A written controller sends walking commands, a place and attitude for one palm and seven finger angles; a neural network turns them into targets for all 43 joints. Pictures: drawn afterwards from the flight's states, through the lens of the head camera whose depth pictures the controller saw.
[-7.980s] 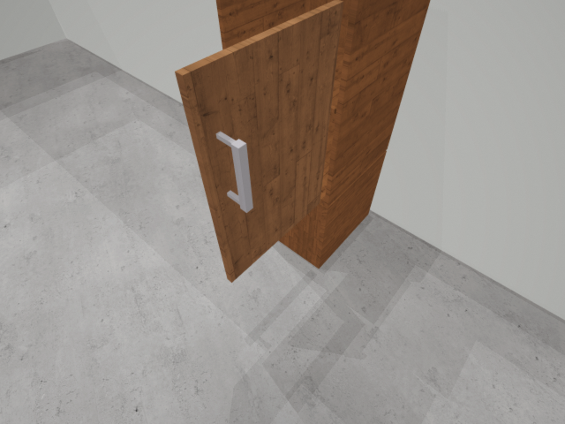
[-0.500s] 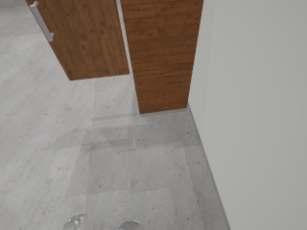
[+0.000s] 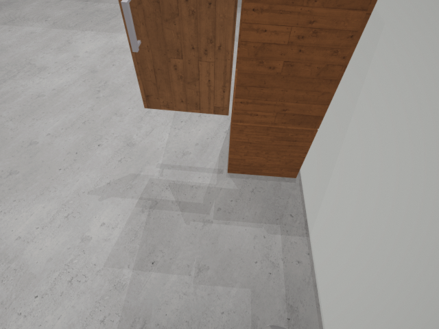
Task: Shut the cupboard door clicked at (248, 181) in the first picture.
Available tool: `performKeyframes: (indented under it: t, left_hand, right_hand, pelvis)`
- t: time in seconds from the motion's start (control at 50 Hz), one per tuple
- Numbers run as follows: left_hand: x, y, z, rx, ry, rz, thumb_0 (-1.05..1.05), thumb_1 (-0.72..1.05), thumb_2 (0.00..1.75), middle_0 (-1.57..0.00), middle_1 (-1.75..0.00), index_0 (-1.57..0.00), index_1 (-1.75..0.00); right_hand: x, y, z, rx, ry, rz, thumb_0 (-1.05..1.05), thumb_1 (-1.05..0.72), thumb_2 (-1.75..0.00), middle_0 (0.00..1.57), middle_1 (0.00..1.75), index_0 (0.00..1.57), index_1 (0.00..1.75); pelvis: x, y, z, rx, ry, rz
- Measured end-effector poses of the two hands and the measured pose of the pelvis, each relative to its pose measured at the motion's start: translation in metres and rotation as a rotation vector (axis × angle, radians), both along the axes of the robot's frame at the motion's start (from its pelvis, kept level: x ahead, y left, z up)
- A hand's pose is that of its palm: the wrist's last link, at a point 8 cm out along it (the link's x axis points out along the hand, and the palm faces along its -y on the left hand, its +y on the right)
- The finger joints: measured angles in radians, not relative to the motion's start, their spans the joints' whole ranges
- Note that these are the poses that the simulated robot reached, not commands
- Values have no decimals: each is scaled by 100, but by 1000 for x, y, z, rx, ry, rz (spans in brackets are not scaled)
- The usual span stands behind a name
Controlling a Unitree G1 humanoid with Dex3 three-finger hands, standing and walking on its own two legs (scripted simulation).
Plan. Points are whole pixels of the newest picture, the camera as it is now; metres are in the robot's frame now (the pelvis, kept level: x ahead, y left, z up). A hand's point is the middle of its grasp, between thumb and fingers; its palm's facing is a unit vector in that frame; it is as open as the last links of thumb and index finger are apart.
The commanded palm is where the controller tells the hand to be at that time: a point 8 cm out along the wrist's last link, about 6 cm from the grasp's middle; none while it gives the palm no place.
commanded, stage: take the last steps up to it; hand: left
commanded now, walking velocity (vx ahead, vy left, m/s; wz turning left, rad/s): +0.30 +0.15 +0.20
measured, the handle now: (132, 24) +0.99 +0.39 +0.04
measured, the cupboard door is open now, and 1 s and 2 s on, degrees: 89 89 89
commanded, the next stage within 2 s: come to a stop and stand still in 1.22 s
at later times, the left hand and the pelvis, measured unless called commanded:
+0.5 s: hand out of the picture +0.06 +0.19 -0.17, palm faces +0.22 -0.96 -0.17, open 7.3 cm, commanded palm none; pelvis +0.15 +0.04 -0.01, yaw +7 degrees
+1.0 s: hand (130, 192) +0.45 +0.28 -0.16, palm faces +0.07 -0.97 -0.22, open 7.4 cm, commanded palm none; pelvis +0.34 +0.10 -0.01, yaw +4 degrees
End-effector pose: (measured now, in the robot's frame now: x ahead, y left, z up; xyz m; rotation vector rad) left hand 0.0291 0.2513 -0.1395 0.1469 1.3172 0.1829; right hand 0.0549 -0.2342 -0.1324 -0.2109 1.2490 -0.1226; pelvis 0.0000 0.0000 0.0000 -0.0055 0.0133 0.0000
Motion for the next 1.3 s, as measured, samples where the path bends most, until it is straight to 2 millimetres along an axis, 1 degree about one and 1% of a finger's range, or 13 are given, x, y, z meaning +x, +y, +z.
performKeyframes:
  t: [0.14, 0.22, 0.38, 0.48, 0.56, 0.64, 0.76, 0.88, 0.96, 1.02, 1.08, 1.18, 1.3]
  left_hand:
    - [64, -19, 5, 34, -143, -24, 1, 91, 90, -20, -30, -20, -30]
    - [66, -29, 9, 34, -146, 25, 1, 91, 90, -20, -30, -20, -30]
    - [35, -32, 10, -22, 53, 125, 1, 92, 90, -20, -30, -20, -30]
    - [19, -17, -1, -65, 181, 203, 1, 92, 90, -21, -30, -20, -30]
    - [23, 11, -21, -93, 279, 229, 1, 91, 90, -21, -30, -20, -30]
    - [74, 45, -22, -67, 251, 188, 1, 91, 90, -20, -30, -20, -30]
    - [204, 81, -4, -17, 25, 89, 1, 92, 90, -20, -29, -20, -30]
    - [331, 86, 13, 8, -176, -5, 1, 92, 90, -20, -29, -19, -30]
    - [392, 81, 13, 26, -260, -43, 1, 91, 90, -20, -29, -20, -30]
    - [406, 78, 14, 22, -262, -30, 0, 91, 90, -20, -29, -20, -30]
    - [400, 78, 15, 11, -187, 3, 0, 91, 90, -20, -29, -20, -30]
    - [386, 99, 14, 23, -62, 60, -1, 95, 90, -21, -30, -20, -30]
    - [368, 121, -4, -29, 108, 121, 0, 93, 90, -20, -30, -20, -30]
  right_hand:
    - [-16, -14, -30, 55, 126, -37, 0, -91, -90, 20, 30, 20, 30]
    - [5, -22, -31, 53, 182, -10, 0, -91, -90, 20, 30, 20, 30]
    - [106, -7, -5, 38, 88, 49, 0, -91, -90, 20, 30, 19, 30]
    - [188, 33, -5, 34, 20, 142, 0, -91, -90, 19, 30, 19, 30]
    - [249, 72, -14, 15, -90, 182, 0, -91, -90, 19, 30, 19, 30]
    - [268, 100, -10, 21, -117, 150, 0, -91, -90, 20, 30, 20, 30]
    - [265, 107, -4, 18, -75, 52, -2, -95, -90, 20, 30, 20, 30]
    - [245, 104, -19, 42, 83, -10, -1, -94, -90, 20, 30, 20, 30]
    - [240, 102, -35, 68, 192, -46, 0, -92, -90, 20, 30, 20, 30]
    - [255, 103, -33, 75, 241, -52, 0, -92, -90, 20, 30, 20, 30]
    - [289, 105, -22, 72, 219, -53, 0, -92, -90, 20, 30, 20, 30]
    - [362, 121, -9, 70, 134, -21, 0, -91, -90, 20, 30, 19, 30]
    - [458, 150, -7, 37, 19, 50, 0, -93, -90, 20, 30, 20, 30]
  pelvis:
    - [33, -17, -14, 26, -14, 31]
    - [52, -17, -11, 17, -22, 68]
    - [105, 1, 6, 30, 12, 107]
    - [142, 31, -2, 19, 14, 128]
    - [174, 64, -21, 2, 8, 126]
    - [198, 81, -17, 16, 3, 96]
    - [238, 98, -3, 32, 1, 66]
    - [285, 102, -4, 51, -13, 57]
    - [322, 97, -15, 51, -25, 58]
    - [344, 97, -12, 34, -28, 65]
    - [366, 100, -2, 25, -14, 66]
    - [403, 112, 7, 25, 7, 72]
    - [450, 146, -2, 7, -4, 69]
